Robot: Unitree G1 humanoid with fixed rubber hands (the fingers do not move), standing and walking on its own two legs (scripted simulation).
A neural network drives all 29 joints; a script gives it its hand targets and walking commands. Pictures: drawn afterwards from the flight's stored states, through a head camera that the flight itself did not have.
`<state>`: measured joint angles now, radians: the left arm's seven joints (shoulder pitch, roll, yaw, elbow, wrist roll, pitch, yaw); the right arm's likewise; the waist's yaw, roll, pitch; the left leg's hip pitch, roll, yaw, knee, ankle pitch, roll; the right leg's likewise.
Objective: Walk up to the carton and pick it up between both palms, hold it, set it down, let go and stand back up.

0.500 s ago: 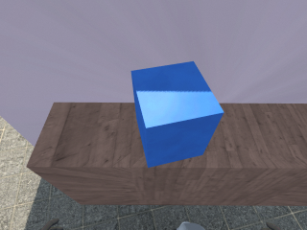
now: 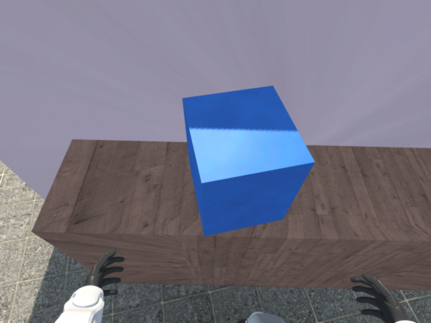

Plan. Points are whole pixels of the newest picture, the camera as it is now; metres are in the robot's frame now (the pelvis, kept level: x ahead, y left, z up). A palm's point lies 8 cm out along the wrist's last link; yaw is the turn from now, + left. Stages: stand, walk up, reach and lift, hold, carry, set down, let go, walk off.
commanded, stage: reach and lift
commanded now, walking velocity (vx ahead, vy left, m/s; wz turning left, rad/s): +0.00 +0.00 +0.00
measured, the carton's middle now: (237, 164) +0.44 -0.03 -0.03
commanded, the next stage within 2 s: none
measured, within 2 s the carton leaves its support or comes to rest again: neither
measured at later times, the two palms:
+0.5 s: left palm (100, 309) +0.15 +0.21 -0.04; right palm (399, 316) +0.15 -0.30 -0.05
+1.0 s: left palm (120, 279) +0.19 +0.18 -0.03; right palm (393, 290) +0.18 -0.29 -0.03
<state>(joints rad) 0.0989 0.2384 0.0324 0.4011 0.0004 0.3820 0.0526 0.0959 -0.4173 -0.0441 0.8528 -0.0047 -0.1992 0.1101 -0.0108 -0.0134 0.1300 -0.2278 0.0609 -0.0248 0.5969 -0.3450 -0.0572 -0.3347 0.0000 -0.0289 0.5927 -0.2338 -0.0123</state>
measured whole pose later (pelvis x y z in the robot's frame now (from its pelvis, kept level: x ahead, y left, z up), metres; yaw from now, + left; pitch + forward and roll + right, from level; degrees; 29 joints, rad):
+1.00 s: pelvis +0.01 -0.01 +0.01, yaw +0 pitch +0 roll +1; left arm 0.23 0.01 0.01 0.34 0.00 -0.09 0.21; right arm 0.17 -0.42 -0.04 0.69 0.24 -0.39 0.22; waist 0.01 0.02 0.05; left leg -0.19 0.06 -0.02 0.45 -0.27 -0.05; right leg -0.32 0.00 -0.02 0.50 -0.19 -0.03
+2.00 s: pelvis +0.02 +0.00 +0.01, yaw -3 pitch +3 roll +0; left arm 0.14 -0.05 -0.07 0.06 0.00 0.08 0.29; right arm -0.07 -0.42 -0.04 0.64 0.38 -0.31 0.24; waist 0.03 0.00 0.03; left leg -0.19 0.08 0.02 0.41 -0.27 -0.07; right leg -0.32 0.03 0.01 0.42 -0.16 -0.03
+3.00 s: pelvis +0.01 -0.01 +0.02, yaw -3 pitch +4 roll +0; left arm -0.46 0.01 0.00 0.14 0.00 0.52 0.28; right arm -0.74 -0.46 -0.04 0.83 0.35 0.11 0.18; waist 0.11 0.03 0.03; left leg -0.19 0.08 0.03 0.36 -0.23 -0.07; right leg -0.32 0.03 0.02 0.36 -0.11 -0.03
